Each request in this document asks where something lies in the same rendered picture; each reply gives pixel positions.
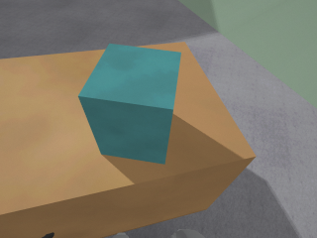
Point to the carton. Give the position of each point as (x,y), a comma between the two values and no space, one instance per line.
(128,101)

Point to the pedestal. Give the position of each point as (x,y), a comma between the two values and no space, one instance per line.
(53,178)

